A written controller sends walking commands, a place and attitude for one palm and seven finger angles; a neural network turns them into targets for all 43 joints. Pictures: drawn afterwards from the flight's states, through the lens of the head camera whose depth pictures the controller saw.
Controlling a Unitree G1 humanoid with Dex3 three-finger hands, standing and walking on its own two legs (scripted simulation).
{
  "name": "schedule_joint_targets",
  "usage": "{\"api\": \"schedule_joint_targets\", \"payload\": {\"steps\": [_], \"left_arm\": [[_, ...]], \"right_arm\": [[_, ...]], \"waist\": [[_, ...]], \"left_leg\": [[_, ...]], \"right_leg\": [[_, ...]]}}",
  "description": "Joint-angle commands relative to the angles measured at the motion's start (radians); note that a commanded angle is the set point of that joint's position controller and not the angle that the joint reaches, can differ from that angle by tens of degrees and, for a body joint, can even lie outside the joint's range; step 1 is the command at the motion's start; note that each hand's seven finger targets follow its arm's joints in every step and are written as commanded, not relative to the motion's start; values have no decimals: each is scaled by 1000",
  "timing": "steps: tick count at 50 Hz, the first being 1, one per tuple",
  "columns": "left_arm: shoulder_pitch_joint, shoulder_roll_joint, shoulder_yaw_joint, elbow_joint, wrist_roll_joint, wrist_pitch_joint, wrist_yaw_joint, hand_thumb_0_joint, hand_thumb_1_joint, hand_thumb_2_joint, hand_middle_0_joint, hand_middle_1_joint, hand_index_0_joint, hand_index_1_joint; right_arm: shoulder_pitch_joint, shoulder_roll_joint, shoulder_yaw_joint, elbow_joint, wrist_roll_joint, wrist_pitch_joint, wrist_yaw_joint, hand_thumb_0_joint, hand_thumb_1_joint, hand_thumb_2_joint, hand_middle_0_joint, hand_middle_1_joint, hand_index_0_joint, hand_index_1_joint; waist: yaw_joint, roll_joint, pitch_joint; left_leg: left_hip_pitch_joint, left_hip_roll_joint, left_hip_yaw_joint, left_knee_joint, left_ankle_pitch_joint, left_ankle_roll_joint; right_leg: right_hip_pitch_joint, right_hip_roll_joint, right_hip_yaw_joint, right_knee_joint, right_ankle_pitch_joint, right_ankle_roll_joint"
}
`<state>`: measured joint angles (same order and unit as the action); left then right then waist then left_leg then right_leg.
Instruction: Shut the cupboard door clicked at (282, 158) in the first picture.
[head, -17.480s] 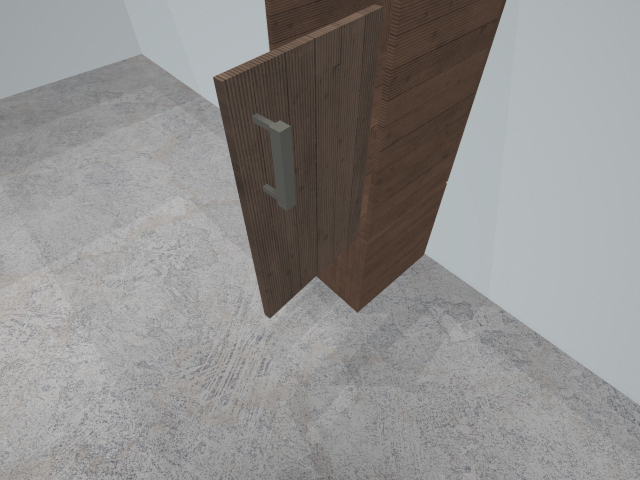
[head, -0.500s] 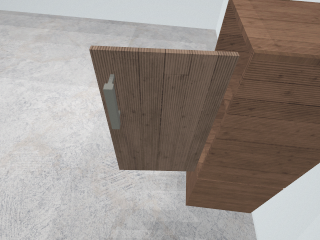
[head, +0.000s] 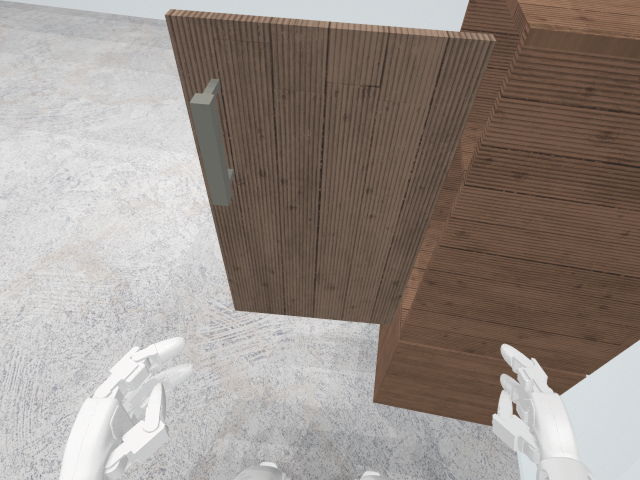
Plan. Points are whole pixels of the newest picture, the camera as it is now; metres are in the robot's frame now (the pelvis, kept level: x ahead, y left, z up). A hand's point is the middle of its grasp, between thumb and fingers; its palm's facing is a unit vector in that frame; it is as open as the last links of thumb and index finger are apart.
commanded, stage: raise the hand and make a fist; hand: left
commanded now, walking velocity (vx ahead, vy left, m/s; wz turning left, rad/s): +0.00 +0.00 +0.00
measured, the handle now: (218, 145) +0.47 +0.17 +0.18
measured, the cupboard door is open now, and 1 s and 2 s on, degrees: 96 96 96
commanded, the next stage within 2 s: bring the fist close to the handle in 1.48 s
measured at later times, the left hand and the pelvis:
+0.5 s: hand (133, 349) +0.22 +0.21 +0.11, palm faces +0.00 -1.00 -0.04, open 3.8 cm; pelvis +0.03 +0.02 +0.03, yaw +0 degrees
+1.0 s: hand (94, 289) +0.25 +0.23 +0.17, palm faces +0.02 -1.00 -0.07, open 3.1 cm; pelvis +0.03 +0.04 +0.05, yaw +1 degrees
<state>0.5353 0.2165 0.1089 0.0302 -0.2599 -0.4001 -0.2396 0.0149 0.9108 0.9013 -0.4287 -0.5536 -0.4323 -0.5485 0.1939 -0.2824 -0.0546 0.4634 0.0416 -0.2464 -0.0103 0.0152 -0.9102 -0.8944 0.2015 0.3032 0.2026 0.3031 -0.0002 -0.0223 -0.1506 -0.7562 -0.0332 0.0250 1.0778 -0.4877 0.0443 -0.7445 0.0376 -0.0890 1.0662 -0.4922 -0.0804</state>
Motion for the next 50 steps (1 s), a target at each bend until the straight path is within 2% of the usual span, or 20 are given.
{"api": "schedule_joint_targets", "payload": {"steps": [1, 3, 5, 7, 8, 10, 11, 14, 17, 19, 21, 22, 26, 30, 36, 38, 41, 45, 46, 50], "left_arm": [[-224, 160, 79, -527, -23, -170, 59, 0, 900, 900, -603, -740, -603, -740], [-201, 127, 31, -460, -26, -193, 15, 0, 900, 900, -640, -780, -640, -780], [-151, 125, 26, -371, -34, -157, -46, 0, 900, 900, -677, -820, -677, -820], [-114, 142, 47, -313, -46, -75, -104, 0, 900, 900, -713, -860, -713, -860], [-76, 163, 76, -304, -52, -27, -119, 0, 900, 900, -732, -880, -732, -880], [-67, 185, 131, -333, -70, 49, -120, 0, 900, 900, -768, -920, -768, -920], [-56, 201, 169, -312, -82, 77, -111, 0, 900, 900, -787, -940, -787, -940], [-47, 187, 211, -390, -103, 82, -62, 0, 900, 900, -842, -1000, -842, -1000], [-14, 150, 188, -393, -99, 51, -45, 0, 900, 900, -897, -1060, -897, -1060], [-5, 120, 147, -388, -94, 35, -48, 0, 900, 900, -933, -1100, -933, -1100], [-31, 128, 127, -390, -86, 34, -53, 0, 900, 900, -970, -1140, -970, -1140], [-43, 126, 110, -422, -84, 31, -54, 0, 900, 900, -988, -1160, -988, -1160], [-68, 174, 141, -471, -72, 45, -20, 0, 900, 900, -1062, -1240, -1062, -1240], [-91, 153, 126, -516, -59, 62, 28, 0, 900, 900, -1135, -1320, -1135, -1320], [-156, 164, 116, -488, -40, 147, 41, 0, 900, 900, -1245, -1440, -1245, -1440], [-186, 158, 103, -504, -36, 179, 39, 0, 900, 900, -1282, -1480, -1282, -1480], [-247, 190, 129, -508, -35, 220, 41, 0, 900, 900, -1300, -1500, -1300, -1500], [-314, 185, 135, -506, -41, 258, 36, 0, 900, 900, -1300, -1500, -1300, -1500], [-323, 205, 156, -484, -45, 271, 36, 0, 900, 900, -1300, -1500, -1300, -1500], [-389, 204, 156, -472, -50, 316, 16, 0, 900, 900, -1300, -1500, -1300, -1500]], "right_arm": [[-10, -79, 5, -134, -14, -59, -20, 0, -900, -900, 200, 300, 200, 300], [5, -84, 11, -94, -16, -76, -26, 0, -900, -900, 200, 300, 200, 300], [14, -93, 15, -77, -8, -75, -33, 0, -900, -900, 200, 300, 200, 300], [19, -93, 17, -82, 7, -63, -40, 0, -900, -900, 200, 300, 200, 300], [14, -91, 16, -95, 13, -54, -45, 0, -900, -900, 200, 300, 200, 300], [-2, -82, 17, -112, 18, -38, -53, 0, -900, -900, 200, 300, 200, 300], [-21, -69, 22, -110, 19, -30, -56, 0, -900, -900, 200, 300, 200, 300], [-16, -52, 28, -115, 6, -24, -57, 0, -900, -900, 200, 300, 200, 300], [-4, -51, 26, -104, 0, -30, -49, 0, -900, -900, 200, 300, 200, 300], [-1, -58, 24, -99, 3, -41, -42, 0, -900, -900, 200, 300, 200, 300], [-4, -74, 22, -99, 5, -51, -43, 0, -900, -900, 200, 300, 200, 300], [2, -76, 21, -102, 6, -57, -43, 0, -900, -900, 200, 300, 200, 300], [1, -87, 20, -93, 8, -73, -48, 0, -900, -900, 200, 300, 200, 300], [0, -82, 27, -90, 13, -80, -47, 0, -900, -900, 200, 300, 200, 300], [-12, -89, 38, -75, 16, -71, -47, 0, -900, -900, 200, 300, 200, 300], [-16, -84, 47, -77, 19, -73, -48, 0, -900, -900, 200, 300, 200, 300], [-21, -88, 55, -70, 17, -70, -53, 0, -900, -900, 200, 300, 200, 300], [-30, -80, 65, -59, 20, -73, -57, 0, -900, -900, 200, 300, 200, 300], [-33, -84, 68, -52, 17, -71, -60, 0, -900, -900, 200, 300, 200, 300], [-45, -81, 69, -42, 23, -69, -63, 0, -900, -900, 200, 300, 200, 300]], "waist": [[-49, 93, -100], [-69, 114, -83], [-69, 70, -84], [-51, 40, -106], [-28, 18, -125], [4, 16, -162], [22, 0, -157], [40, -11, -178], [41, -21, -165], [31, 9, -125], [20, -9, -96], [14, 10, -105], [20, 48, -119], [23, 98, -106], [10, 73, -26], [13, 108, -28], [17, 81, -10], [22, 103, -12], [24, 71, 9], [27, 93, -13]], "left_leg": [[46, 14, -79, -101, 127, 2], [50, 20, -87, -76, 165, 1], [32, 23, -87, -73, 176, 1], [26, 23, -86, -83, 193, 2], [31, 23, -83, -104, 202, 1], [67, 19, -78, -147, 234, -3], [63, 20, -88, -151, 229, -9], [105, 20, -90, -206, 303, -15], [137, 20, -89, -238, 368, -19], [165, 19, -83, -264, 359, -19], [179, 22, -88, -273, 335, -14], [199, 22, -85, -284, 331, -10], [259, 29, -96, -324, 336, -14], [323, 44, -116, -377, 349, -32], [358, 59, -135, -439, 327, -42], [390, 62, -140, -465, 321, -45], [411, 64, -146, -491, 325, -46], [459, 64, -148, -525, 328, -51], [449, 62, -146, -531, 329, -49], [490, 58, -138, -552, 343, -49]], "right_leg": [[72, -41, 216, -271, 41, 62], [57, -41, 199, -250, 145, 67], [89, -47, 206, -267, 191, 88], [155, -65, 237, -299, 236, 117], [205, -75, 246, -321, 249, 123], [279, -83, 233, -337, 283, 122], [315, -98, 266, -351, 303, 137], [368, -85, 199, -323, 438, 118], [380, -72, 155, -291, 575, 109], [324, -54, 118, -295, 495, 94], [291, -45, 113, -308, 411, 87], [284, -42, 100, -315, 384, 80], [281, -24, 60, -319, 318, 57], [266, -17, 22, -328, 287, 50], [294, -16, 16, -383, 272, 49], [306, -18, 14, -402, 267, 49], [339, -15, 14, -429, 279, 47], [361, -16, 12, -462, 284, 48], [378, -15, 15, -475, 294, 46], [408, -19, 18, -503, 308, 48]]}}
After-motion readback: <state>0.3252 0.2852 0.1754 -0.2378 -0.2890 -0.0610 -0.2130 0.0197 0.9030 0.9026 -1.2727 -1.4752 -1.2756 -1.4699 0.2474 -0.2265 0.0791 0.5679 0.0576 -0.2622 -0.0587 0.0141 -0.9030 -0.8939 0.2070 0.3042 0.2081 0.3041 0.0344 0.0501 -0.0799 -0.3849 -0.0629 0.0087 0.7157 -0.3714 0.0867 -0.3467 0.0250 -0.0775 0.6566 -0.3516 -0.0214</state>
